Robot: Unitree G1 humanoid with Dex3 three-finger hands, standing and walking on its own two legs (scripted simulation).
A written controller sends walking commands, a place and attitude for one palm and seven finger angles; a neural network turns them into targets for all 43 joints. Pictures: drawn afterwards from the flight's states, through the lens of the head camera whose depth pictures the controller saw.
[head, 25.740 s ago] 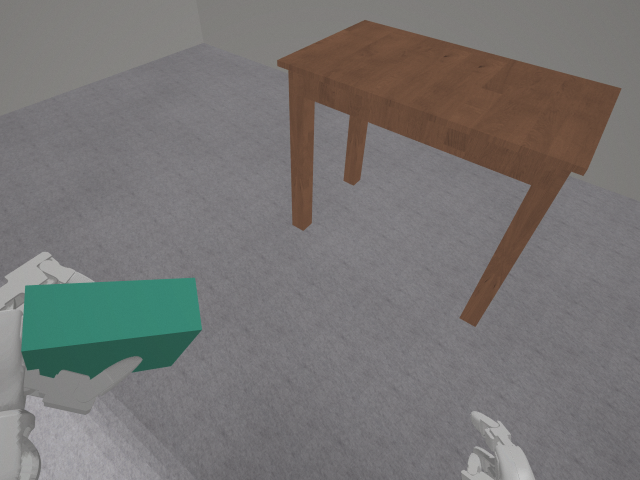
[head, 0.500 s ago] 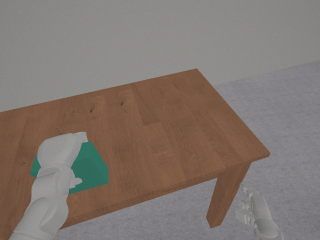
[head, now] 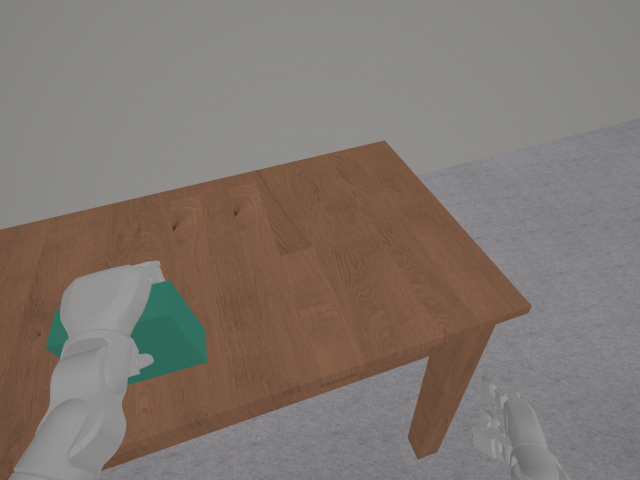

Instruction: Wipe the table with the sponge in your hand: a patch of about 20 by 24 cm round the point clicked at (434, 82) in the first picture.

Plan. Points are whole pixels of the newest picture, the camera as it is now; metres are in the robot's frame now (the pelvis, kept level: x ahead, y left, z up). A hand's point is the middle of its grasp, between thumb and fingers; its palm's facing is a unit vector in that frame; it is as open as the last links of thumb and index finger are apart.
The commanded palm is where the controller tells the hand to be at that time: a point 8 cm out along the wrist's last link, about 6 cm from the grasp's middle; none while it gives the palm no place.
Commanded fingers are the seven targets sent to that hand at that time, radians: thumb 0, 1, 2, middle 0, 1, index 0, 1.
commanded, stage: move the sponge above the wiping area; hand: left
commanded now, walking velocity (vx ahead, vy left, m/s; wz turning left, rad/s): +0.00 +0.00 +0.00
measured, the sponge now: (144, 346) +0.24 +0.29 +0.04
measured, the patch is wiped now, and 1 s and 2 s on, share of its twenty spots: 0.00 0.00 0.00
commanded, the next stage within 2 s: lower the sponge onto the table in 1.98 s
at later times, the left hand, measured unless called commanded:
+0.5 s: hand (111, 305) +0.25 +0.31 +0.11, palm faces +0.13 -0.04 -0.99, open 9.4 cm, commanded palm +0.21 +0.29 +0.17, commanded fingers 0.00 0.10 1.30 -1.20 -1.60 -1.20 -1.60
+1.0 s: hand (104, 295) +0.25 +0.31 +0.12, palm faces +0.17 -0.08 -0.98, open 9.4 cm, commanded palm +0.21 +0.29 +0.17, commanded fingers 0.00 0.10 1.30 -1.20 -1.60 -1.20 -1.60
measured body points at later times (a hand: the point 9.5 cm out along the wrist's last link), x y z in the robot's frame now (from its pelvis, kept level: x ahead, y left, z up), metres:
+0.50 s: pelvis +0.00 +0.00 +0.00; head -0.02 -0.03 +0.45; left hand +0.23 +0.30 +0.17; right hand +0.25 -0.19 -0.08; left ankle -0.01 +0.11 -0.74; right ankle +0.01 -0.08 -0.74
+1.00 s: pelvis +0.00 +0.01 +0.00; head -0.02 -0.03 +0.45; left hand +0.24 +0.31 +0.18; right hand +0.25 -0.18 -0.08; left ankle -0.01 +0.11 -0.74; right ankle +0.01 -0.08 -0.74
